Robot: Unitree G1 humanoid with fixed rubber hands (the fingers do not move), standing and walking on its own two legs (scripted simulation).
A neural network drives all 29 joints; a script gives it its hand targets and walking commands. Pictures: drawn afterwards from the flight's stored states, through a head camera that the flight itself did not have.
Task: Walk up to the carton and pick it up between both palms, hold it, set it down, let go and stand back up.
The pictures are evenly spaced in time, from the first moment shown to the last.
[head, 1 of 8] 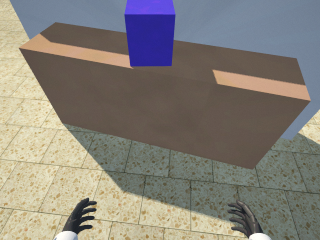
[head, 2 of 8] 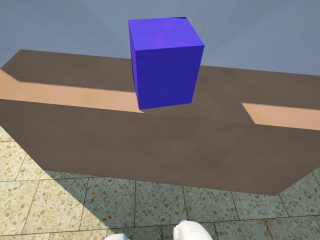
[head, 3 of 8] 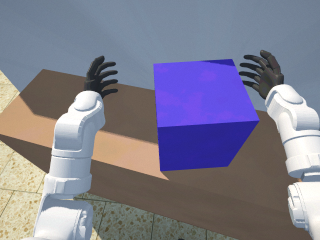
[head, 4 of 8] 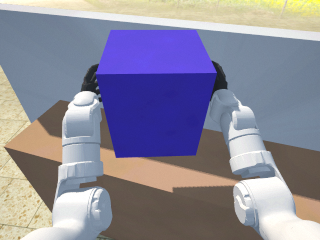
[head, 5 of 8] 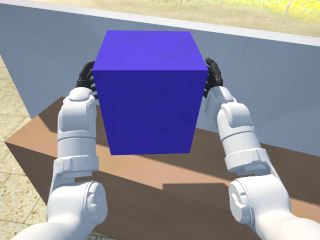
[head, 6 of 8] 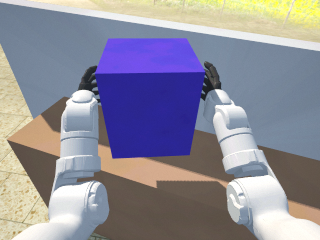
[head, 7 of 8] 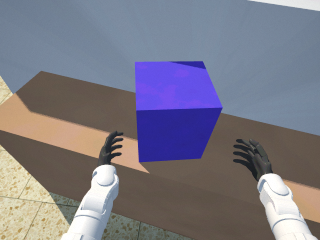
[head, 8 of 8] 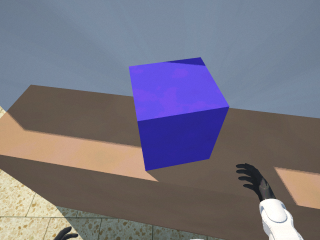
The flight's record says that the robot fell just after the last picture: no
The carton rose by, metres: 0.20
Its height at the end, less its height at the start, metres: +0.00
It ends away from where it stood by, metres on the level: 0.06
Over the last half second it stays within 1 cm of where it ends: yes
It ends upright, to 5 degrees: yes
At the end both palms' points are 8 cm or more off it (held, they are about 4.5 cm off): yes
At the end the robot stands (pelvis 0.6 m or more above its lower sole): yes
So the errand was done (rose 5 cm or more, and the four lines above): yes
